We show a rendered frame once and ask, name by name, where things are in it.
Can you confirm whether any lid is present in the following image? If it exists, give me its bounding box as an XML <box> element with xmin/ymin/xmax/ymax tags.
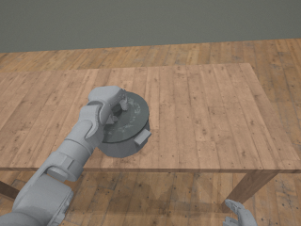
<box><xmin>102</xmin><ymin>91</ymin><xmax>150</xmax><ymax>144</ymax></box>

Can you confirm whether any knob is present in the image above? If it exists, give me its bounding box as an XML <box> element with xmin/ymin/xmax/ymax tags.
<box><xmin>111</xmin><ymin>104</ymin><xmax>122</xmax><ymax>117</ymax></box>

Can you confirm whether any robot left hand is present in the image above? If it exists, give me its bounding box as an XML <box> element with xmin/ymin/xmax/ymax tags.
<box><xmin>87</xmin><ymin>86</ymin><xmax>129</xmax><ymax>124</ymax></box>

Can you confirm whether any robot left upper arm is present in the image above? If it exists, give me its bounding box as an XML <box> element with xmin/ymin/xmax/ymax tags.
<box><xmin>0</xmin><ymin>173</ymin><xmax>74</xmax><ymax>226</ymax></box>

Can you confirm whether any pot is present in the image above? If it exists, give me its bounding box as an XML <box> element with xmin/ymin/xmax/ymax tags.
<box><xmin>97</xmin><ymin>121</ymin><xmax>151</xmax><ymax>158</ymax></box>

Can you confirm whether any robot right hand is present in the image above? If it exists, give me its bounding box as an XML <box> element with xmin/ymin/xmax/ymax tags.
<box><xmin>222</xmin><ymin>199</ymin><xmax>258</xmax><ymax>226</ymax></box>

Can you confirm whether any left robot forearm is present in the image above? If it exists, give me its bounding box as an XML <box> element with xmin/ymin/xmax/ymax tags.
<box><xmin>11</xmin><ymin>98</ymin><xmax>111</xmax><ymax>211</ymax></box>

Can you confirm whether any table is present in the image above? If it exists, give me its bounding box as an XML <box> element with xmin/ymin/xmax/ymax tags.
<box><xmin>0</xmin><ymin>62</ymin><xmax>301</xmax><ymax>214</ymax></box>

